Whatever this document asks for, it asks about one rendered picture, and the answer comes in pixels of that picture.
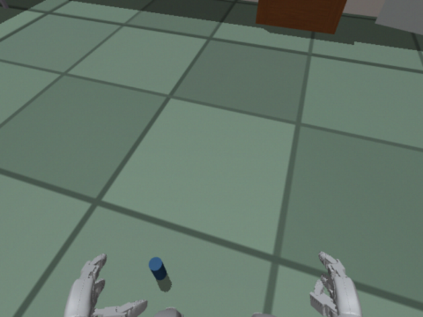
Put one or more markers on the left robot hand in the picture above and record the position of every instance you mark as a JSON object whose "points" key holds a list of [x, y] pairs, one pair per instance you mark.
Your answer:
{"points": [[85, 291]]}

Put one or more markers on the can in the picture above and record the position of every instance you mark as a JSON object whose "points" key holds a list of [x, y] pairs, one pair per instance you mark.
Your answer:
{"points": [[157, 268]]}

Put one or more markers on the right robot hand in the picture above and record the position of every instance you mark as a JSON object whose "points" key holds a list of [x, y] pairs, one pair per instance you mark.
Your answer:
{"points": [[343, 298]]}

